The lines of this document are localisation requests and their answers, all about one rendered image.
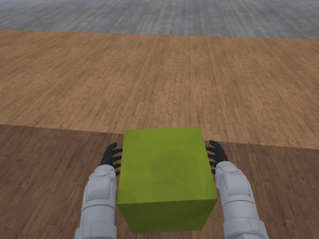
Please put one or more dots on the right robot hand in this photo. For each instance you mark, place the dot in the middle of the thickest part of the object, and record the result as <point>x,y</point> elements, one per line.
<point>218,156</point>

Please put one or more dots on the left robot hand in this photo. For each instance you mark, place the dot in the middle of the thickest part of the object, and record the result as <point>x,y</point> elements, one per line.
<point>108,158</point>

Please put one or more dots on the carton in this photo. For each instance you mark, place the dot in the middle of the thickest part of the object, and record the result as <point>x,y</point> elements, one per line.
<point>166,183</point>

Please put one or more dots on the right robot forearm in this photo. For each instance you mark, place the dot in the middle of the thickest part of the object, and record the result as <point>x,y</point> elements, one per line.
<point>241,219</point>

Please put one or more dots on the left robot forearm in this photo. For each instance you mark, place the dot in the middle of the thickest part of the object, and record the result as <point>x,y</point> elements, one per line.
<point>99,205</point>

